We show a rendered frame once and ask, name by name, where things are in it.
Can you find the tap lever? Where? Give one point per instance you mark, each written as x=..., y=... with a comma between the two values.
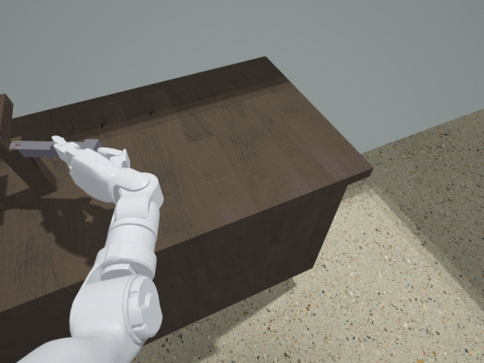
x=46, y=148

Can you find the robot left upper arm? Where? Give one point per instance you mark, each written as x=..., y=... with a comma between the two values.
x=110, y=322

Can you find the robot left hand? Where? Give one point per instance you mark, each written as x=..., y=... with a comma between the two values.
x=90, y=170

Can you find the left robot forearm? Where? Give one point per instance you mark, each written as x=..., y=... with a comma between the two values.
x=131, y=238

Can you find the counter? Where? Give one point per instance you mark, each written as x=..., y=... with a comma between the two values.
x=252, y=175

